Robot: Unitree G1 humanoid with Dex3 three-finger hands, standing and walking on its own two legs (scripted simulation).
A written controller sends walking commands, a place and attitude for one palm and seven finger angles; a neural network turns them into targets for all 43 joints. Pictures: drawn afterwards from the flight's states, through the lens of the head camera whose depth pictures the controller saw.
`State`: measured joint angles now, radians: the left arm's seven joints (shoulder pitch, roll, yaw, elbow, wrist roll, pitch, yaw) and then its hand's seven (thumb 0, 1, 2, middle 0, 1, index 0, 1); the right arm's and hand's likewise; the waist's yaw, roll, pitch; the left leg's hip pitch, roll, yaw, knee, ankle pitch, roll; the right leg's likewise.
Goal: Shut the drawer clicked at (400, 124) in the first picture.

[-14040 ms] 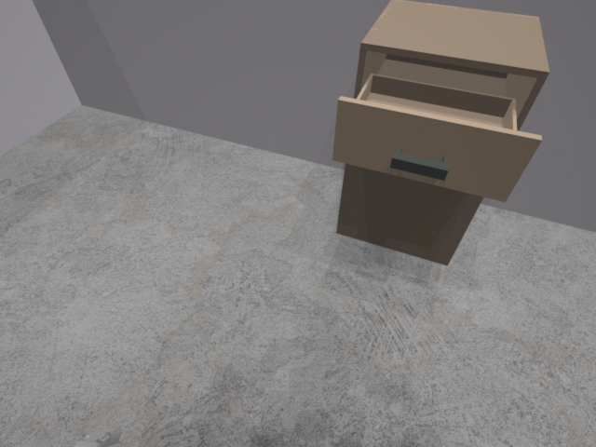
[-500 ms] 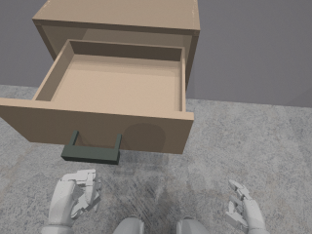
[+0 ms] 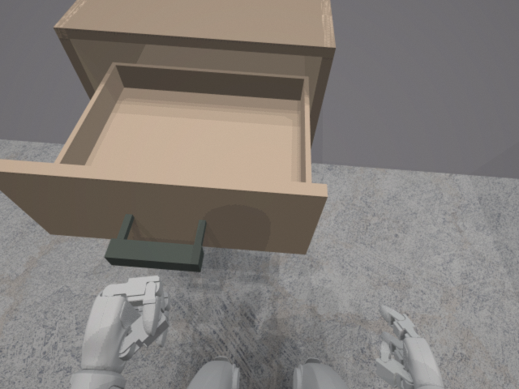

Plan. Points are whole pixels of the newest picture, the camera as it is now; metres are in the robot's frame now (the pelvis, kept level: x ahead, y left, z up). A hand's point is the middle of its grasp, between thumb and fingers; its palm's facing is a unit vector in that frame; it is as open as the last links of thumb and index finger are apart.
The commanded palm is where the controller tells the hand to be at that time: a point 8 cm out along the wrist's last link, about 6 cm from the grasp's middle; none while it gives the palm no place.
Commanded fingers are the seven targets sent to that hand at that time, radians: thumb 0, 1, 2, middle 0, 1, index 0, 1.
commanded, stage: push the drawer shut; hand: left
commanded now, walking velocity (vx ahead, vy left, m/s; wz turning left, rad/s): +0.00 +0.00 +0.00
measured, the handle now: (160, 239) +0.32 +0.16 +0.05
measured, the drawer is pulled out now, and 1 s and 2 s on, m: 0.30 0.21 0.09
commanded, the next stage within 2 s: none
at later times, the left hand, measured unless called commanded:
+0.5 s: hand (176, 292) +0.25 +0.13 +0.04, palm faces -0.03 -1.00 -0.04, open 3.4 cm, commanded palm +0.24 +0.18 +0.05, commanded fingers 0.00 0.90 0.90 -1.40 -1.60 -1.40 -1.60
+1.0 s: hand (187, 241) +0.32 +0.13 +0.04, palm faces -0.04 -1.00 -0.04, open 3.4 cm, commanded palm +0.31 +0.18 +0.05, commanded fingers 0.00 0.90 0.90 -1.40 -1.60 -1.40 -1.60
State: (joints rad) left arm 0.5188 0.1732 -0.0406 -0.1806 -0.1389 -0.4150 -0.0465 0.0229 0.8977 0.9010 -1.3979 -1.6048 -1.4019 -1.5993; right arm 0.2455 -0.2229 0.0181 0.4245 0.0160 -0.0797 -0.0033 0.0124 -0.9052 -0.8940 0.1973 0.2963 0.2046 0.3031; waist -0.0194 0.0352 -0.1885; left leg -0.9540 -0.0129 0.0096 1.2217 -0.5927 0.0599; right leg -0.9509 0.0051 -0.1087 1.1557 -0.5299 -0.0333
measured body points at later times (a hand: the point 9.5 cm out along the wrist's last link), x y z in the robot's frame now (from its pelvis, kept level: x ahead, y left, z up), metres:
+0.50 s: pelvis +0.00 -0.01 +0.00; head +0.08 +0.00 +0.44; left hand +0.24 +0.18 +0.05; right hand +0.18 -0.24 -0.09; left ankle +0.00 +0.08 -0.64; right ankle +0.02 -0.11 -0.64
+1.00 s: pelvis -0.01 -0.01 +0.01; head +0.08 +0.00 +0.45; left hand +0.32 +0.18 +0.05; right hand +0.15 -0.25 -0.09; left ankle +0.00 +0.08 -0.64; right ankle +0.02 -0.11 -0.64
